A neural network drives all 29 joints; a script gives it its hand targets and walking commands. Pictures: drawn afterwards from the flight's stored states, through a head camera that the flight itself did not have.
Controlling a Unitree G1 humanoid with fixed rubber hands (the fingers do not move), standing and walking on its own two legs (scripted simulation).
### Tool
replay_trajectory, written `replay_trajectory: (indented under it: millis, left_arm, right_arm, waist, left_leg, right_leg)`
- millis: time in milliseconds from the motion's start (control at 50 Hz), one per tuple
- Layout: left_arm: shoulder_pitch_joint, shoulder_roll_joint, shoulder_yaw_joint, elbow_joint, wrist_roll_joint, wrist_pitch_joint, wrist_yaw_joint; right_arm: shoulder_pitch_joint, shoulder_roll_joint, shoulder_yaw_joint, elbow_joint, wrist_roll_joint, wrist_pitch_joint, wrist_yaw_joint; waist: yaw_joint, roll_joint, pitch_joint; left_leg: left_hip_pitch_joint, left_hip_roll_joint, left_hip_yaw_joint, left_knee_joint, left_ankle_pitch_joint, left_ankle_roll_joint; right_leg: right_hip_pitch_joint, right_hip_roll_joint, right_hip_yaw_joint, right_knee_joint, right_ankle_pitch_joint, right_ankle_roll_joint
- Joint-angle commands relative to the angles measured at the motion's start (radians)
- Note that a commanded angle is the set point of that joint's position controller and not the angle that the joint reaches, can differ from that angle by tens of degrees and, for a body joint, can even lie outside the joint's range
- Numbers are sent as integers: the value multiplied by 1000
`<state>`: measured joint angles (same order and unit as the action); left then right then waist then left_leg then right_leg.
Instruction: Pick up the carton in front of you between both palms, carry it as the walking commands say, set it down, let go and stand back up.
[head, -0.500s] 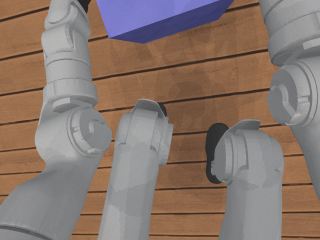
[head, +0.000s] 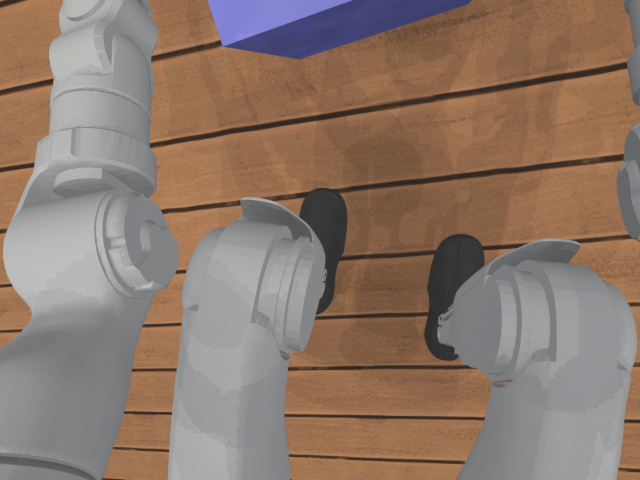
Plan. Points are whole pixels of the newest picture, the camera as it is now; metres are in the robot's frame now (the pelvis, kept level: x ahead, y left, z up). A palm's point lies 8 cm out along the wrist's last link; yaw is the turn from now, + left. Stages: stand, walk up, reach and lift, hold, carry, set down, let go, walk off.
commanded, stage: set down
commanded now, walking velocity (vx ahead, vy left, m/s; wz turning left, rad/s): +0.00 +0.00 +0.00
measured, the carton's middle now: out of the picture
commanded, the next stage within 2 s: let go in 1.04 s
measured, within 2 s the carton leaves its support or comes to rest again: neither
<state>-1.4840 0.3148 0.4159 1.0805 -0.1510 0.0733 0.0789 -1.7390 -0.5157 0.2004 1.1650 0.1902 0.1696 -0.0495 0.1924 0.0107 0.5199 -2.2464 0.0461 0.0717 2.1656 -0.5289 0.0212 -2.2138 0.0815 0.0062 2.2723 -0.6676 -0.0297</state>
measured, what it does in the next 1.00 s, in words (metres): rises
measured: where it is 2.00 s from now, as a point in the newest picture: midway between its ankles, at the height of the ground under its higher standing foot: (382, 294)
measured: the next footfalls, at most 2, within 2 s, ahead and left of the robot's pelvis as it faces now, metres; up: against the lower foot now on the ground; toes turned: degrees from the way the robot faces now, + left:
none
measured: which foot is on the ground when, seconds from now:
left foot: down 0.00-1.00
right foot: down 0.00-1.00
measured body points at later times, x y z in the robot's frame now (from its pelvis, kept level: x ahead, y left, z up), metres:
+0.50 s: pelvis +0.00 +0.00 +0.09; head +0.36 +0.03 +0.36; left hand +0.52 +0.29 -0.02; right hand +0.65 -0.07 -0.02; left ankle +0.13 +0.11 -0.33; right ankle +0.09 -0.10 -0.33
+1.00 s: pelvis +0.03 +0.00 +0.23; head +0.36 +0.02 +0.53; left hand +0.52 +0.30 +0.14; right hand +0.65 -0.08 +0.14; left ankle +0.13 +0.11 -0.33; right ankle +0.08 -0.10 -0.33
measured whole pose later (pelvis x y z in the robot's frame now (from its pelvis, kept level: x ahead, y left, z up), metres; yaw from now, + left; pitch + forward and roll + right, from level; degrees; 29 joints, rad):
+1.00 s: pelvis +0.03 +0.00 +0.23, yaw +0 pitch +47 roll +1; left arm -1.17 0.20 0.44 0.73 -0.06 0.28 0.07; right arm -1.47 -0.43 -0.10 1.05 -0.01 0.31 0.03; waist 0.21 -0.06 0.01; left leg -1.79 -0.03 -0.01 1.31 -0.34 -0.01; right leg -1.74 0.08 0.03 1.39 -0.46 -0.02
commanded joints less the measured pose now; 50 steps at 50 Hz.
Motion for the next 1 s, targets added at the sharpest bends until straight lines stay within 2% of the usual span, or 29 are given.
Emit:
replay_trajectory:
  millis: [0, 60, 140, 220, 280, 360, 520, 620, 780, 980]
  left_arm:
    - [-210, 169, -30, -139, -39, 3, 25]
    - [-204, 164, -42, -212, -48, 32, 54]
    - [-198, 129, -69, -325, -50, 93, 84]
    - [-177, 55, -78, -320, -25, 137, 90]
    - [-167, 17, -69, -316, 2, 142, 83]
    - [-142, 10, -39, -325, 35, 148, 74]
    - [-71, 57, 7, -408, 47, 175, 58]
    - [-13, 69, 11, -455, 36, 196, 39]
    - [67, 43, 17, -463, 54, 202, 10]
    - [116, 20, 36, -465, 100, 182, -11]
  right_arm:
    - [-383, -55, -5, -131, 11, -3, 5]
    - [-380, -74, -28, -150, 4, 17, 2]
    - [-361, -104, -97, -170, -23, 57, -6]
    - [-287, -109, -178, -79, -73, 79, 15]
    - [-251, -101, -221, -39, -111, 71, 34]
    - [-240, -96, -248, -41, -145, 66, 48]
    - [-246, -60, -215, -165, -144, 104, 57]
    - [-209, -39, -212, -226, -148, 132, 52]
    - [-105, -22, -276, -239, -188, 137, 58]
    - [-43, -2, -323, -217, -211, 112, 82]
  waist:
    - [170, -257, -1365]
    - [167, -243, -1470]
    - [132, -183, -1591]
    - [85, -120, -1431]
    - [68, -99, -1370]
    - [77, -121, -1394]
    - [128, -239, -1603]
    - [127, -278, -1680]
    - [95, -244, -1648]
    - [93, -212, -1592]
  left_leg:
    - [716, -44, -40, -137, 502, -39]
    - [837, -59, -36, -169, 516, -33]
    - [1017, -79, -34, -226, 543, -36]
    - [960, -86, -43, -293, 448, -53]
    - [917, -87, -46, -336, 418, -65]
    - [893, -91, -34, -402, 409, -72]
    - [875, -99, 8, -528, 486, -62]
    - [894, -105, 19, -610, 552, -62]
    - [999, -110, 6, -754, 627, -74]
    - [1125, -103, -2, -960, 641, -81]
  right_leg:
    - [569, -36, 45, -180, 323, 28]
    - [569, -21, 14, -203, 284, 22]
    - [526, 4, -22, -269, 245, 6]
    - [399, 7, -23, -346, 155, -12]
    - [362, 7, -18, -395, 137, -17]
    - [416, 10, -11, -462, 151, -9]
    - [714, 20, 1, -585, 294, 27]
    - [853, 24, 4, -665, 394, 40]
    - [909, 27, 9, -827, 467, 37]
    - [1043, 19, 26, -1050, 499, 38]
